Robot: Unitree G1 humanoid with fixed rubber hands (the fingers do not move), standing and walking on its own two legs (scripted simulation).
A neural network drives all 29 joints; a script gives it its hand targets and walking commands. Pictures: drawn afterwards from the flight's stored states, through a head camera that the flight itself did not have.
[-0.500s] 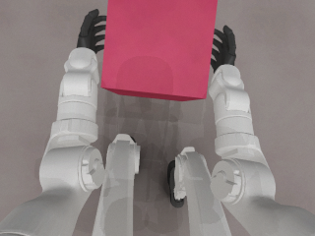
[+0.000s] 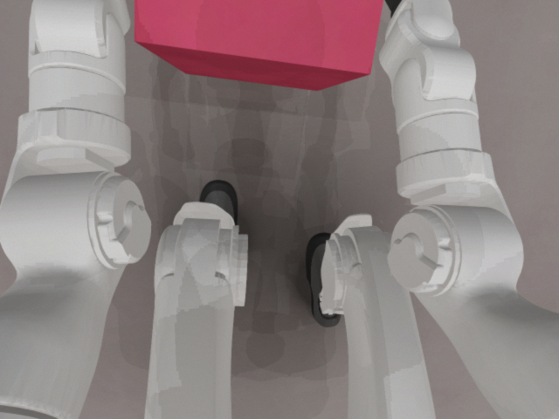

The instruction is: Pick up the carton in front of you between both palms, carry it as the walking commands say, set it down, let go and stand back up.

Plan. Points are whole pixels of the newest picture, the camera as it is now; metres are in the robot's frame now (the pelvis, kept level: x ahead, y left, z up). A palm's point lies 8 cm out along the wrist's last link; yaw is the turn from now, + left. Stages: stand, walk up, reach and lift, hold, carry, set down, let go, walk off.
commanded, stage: set down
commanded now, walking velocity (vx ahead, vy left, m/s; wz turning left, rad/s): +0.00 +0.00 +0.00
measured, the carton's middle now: out of the picture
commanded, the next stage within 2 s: none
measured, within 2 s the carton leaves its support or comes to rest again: rests again in 0.58 s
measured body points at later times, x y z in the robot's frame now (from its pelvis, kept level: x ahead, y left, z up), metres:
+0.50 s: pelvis +0.00 +0.00 -0.04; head +0.38 +0.07 +0.18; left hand +0.55 +0.27 -0.22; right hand +0.57 -0.04 -0.22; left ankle +0.15 +0.12 -0.40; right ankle +0.07 -0.12 -0.40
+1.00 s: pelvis -0.01 +0.00 -0.06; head +0.37 +0.06 +0.16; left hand +0.54 +0.27 -0.24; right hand +0.56 -0.04 -0.24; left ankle +0.15 +0.12 -0.40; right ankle +0.07 -0.12 -0.40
